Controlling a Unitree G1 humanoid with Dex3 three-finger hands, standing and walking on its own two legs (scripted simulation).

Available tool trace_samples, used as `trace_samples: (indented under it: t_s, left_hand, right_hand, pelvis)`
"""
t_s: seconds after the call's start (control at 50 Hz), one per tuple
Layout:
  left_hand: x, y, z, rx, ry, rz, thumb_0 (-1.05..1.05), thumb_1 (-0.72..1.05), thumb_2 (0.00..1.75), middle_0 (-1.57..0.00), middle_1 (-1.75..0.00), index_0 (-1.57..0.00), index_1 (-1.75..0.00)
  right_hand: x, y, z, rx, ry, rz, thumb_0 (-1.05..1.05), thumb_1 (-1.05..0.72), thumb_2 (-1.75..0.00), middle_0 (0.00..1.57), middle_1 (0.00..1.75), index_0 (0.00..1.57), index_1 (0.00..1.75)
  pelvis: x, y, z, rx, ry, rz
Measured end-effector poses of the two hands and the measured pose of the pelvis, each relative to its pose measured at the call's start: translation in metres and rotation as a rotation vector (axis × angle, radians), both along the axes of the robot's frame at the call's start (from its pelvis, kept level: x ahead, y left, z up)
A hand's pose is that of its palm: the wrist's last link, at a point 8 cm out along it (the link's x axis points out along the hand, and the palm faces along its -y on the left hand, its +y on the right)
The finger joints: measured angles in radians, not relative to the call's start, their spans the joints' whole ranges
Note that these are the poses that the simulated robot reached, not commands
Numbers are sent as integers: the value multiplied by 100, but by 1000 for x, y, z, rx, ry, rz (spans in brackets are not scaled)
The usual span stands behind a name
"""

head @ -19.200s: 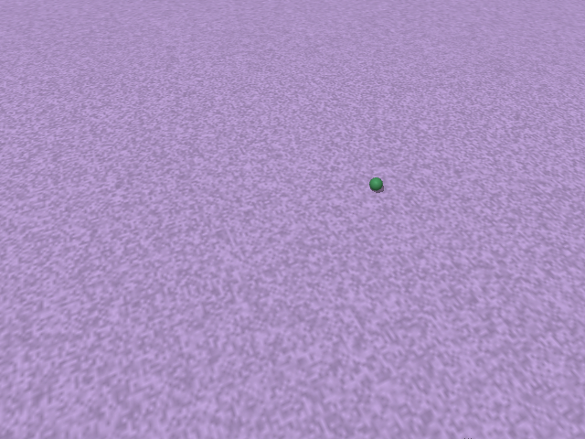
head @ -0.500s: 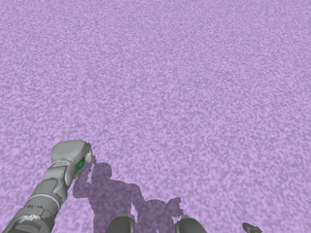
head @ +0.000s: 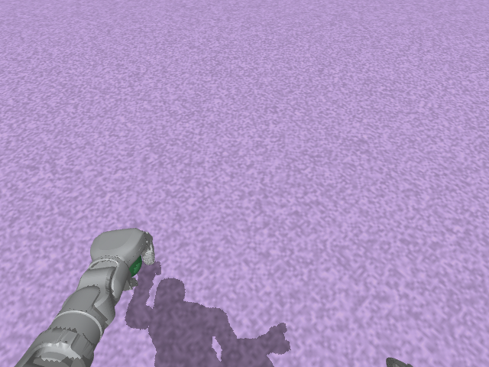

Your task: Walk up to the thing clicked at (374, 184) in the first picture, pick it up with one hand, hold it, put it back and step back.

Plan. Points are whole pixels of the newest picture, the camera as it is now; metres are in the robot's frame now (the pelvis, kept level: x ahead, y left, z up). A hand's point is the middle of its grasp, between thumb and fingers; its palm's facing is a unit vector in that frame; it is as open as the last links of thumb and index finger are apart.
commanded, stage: hold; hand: left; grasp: from above
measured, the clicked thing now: (124, 262) +0.33 +0.24 -0.08
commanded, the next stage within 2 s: crouch in 1.74 s
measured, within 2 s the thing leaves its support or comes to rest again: neither
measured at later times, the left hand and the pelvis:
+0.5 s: hand (124, 266) +0.31 +0.22 -0.03, palm faces -0.44 -0.05 -0.89, open 6.9 cm; pelvis +0.00 +0.00 +0.01, yaw -1 degrees
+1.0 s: hand (120, 270) +0.29 +0.21 -0.01, palm faces -0.43 -0.05 -0.90, open 7.1 cm; pelvis -0.01 -0.01 +0.02, yaw +0 degrees
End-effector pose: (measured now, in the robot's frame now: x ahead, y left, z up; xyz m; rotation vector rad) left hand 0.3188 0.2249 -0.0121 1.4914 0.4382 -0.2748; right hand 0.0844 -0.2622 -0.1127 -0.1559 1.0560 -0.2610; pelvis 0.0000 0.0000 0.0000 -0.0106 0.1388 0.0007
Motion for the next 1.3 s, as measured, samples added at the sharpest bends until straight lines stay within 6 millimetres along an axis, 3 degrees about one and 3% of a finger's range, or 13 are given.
trace_samples:
  t_s: [0.3,0.82,1.3]
  left_hand:
    - [-1,-5,24,-5,8,-30,2,24,55,-57,-72,-91,-78]
    - [-23,-12,46,-8,6,-49,3,23,57,-56,-76,-87,-81]
    - [-25,-15,63,-14,-3,-65,3,23,56,-56,-78,-84,-81]
  right_hand:
    - [24,0,16,11,-59,14,1,-91,-89,20,30,20,30]
    - [31,1,26,31,-110,43,1,-91,-89,20,30,20,30]
    - [49,9,32,44,-157,58,1,-91,-89,20,30,20,30]
  pelvis:
    - [4,-1,10,7,-48,-8]
    - [-8,-7,19,13,-107,-8]
    - [-9,-7,23,15,-127,-12]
